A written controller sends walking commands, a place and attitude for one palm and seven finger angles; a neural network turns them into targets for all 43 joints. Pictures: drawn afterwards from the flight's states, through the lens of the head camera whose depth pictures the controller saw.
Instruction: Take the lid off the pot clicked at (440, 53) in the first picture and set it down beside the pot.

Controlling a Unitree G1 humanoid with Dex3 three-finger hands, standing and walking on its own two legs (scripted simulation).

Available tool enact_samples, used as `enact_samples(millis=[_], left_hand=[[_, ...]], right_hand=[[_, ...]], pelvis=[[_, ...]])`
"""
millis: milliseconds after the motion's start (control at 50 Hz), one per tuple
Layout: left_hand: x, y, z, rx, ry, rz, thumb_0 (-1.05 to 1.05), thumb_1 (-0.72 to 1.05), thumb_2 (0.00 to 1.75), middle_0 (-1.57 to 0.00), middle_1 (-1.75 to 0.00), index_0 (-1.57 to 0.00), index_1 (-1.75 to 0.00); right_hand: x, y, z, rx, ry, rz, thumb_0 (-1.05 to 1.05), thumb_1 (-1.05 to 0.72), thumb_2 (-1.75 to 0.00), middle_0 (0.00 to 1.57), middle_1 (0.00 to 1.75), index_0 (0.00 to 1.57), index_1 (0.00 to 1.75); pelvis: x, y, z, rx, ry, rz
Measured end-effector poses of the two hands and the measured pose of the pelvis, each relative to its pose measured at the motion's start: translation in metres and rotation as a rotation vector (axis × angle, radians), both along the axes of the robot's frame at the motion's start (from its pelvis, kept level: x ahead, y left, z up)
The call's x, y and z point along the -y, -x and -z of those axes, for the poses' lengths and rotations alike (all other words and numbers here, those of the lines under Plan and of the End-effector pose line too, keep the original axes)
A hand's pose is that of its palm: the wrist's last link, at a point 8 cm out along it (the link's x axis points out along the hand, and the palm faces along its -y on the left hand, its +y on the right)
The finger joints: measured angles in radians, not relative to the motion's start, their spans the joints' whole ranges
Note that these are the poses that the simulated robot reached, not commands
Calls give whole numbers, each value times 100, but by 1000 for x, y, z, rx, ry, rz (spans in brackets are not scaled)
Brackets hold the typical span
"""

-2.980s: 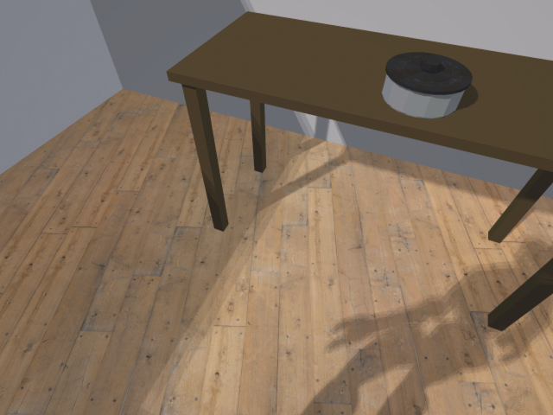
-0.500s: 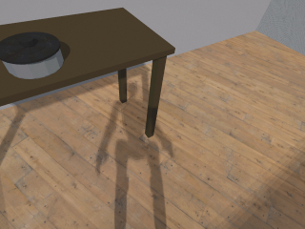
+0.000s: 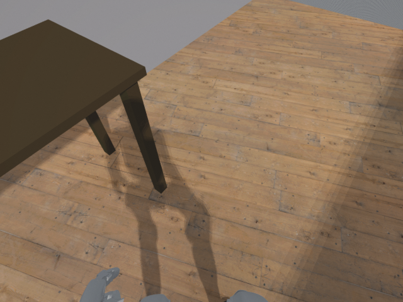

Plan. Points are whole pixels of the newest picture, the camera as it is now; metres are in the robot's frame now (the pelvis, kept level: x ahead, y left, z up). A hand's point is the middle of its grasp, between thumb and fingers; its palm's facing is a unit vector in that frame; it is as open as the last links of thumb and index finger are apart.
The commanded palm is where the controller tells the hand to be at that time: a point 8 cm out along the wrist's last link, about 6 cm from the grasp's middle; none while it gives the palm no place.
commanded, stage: turn to face it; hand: left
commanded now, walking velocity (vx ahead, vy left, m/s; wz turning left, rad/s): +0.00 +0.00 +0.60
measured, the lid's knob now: out of the picture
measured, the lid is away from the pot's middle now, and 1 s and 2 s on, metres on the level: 0.00 0.00 0.00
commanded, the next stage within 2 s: take the last steps up to it in 1.38 s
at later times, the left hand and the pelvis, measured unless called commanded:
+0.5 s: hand out of the picture +0.03 +0.26 -0.16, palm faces +0.32 -0.91 -0.25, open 7.3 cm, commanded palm none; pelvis +0.04 +0.04 +0.02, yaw +15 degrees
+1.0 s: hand out of the picture +0.02 +0.16 -0.12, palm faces +0.58 -0.76 -0.28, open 7.4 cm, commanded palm none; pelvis +0.07 -0.04 +0.03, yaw +35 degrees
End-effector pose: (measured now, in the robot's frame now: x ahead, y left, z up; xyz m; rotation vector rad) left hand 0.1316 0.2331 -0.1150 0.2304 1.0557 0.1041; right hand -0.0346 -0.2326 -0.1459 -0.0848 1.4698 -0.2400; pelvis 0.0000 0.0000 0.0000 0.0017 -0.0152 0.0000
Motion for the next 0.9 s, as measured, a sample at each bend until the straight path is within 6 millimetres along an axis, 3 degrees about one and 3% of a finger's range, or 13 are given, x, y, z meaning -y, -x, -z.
enact_samples(millis=[120, 200, 280, 380, 460, 560, 700, 800, 900], left_hand=[[11, -1, -9, -19, 31, -45, 0, 91, 90, -20, -30, -20, -30], [8, 12, -5, -21, 68, -125, 0, 91, 90, -20, -30, -21, -30], [-15, 37, 6, -40, 79, -233, -1, 92, 90, -21, -30, -21, -30], [-50, 83, 25, -145, 62, -333, 0, 91, 90, -21, -30, -21, -30], [-66, 110, 15, -206, 36, -388, 0, 92, 90, -20, -30, -20, -30], [-73, 127, 0, -212, 5, -453, 1, 91, 90, -20, -30, -20, -30], [-57, 124, -14, -165, -33, -521, 1, 91, 90, -20, -30, -20, -30], [-27, 116, -19, -86, -69, -563, 1, 91, 90, -20, -30, -20, -30], [8, 128, -31, -69, -54, -637, 0, 91, 90, -20, -30, -20, -30]], right_hand=[[-9, -56, -13, 93, -25, -49, 0, -91, -90, 20, 30, 20, 30], [-19, -86, -19, 105, -30, -124, 0, -92, -90, 20, 30, 20, 30], [-26, -118, -23, 124, -3, -213, 1, -93, -90, 20, 30, 20, 30], [-37, -155, -27, 196, 38, -299, 1, -92, -90, 20, 30, 20, 30], [-41, -171, -38, 216, 52, -343, 0, -92, -90, 20, 30, 20, 30], [-43, -192, -42, 219, 37, -404, 0, -91, -90, 20, 30, 20, 30], [-30, -223, -31, 217, -1, -481, 0, -91, -90, 20, 30, 20, 30], [-12, -254, -11, 223, -37, -533, 0, -91, -90, 20, 30, 20, 30], [-6, -285, -18, 227, -50, -620, 1, -91, -90, 20, 30, 20, 30]], pelvis=[[0, -21, -14, -11, 2, -51], [-5, -29, -17, -9, 2, -103], [-17, -34, -13, -9, 10, -163], [-33, -36, -4, -17, 19, -215], [-37, -38, -13, -20, 18, -247], [-35, -42, -21, -22, 15, -297], [-13, -50, -19, -21, 1, -389], [14, -58, -9, -16, -16, -462], [30, -63, -19, -9, -35, -550]])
